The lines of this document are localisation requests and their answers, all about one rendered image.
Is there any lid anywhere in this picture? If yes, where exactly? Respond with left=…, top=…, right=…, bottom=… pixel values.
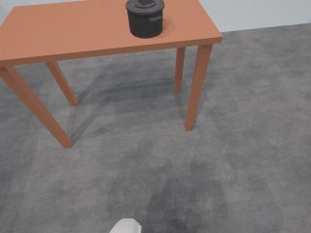
left=125, top=0, right=165, bottom=16

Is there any pot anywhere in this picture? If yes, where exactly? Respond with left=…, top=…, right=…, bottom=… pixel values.
left=127, top=10, right=163, bottom=39

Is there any robot left thigh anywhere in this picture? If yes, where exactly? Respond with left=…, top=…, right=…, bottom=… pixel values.
left=109, top=218, right=142, bottom=233

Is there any table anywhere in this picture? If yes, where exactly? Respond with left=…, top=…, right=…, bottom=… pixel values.
left=0, top=0, right=223, bottom=149

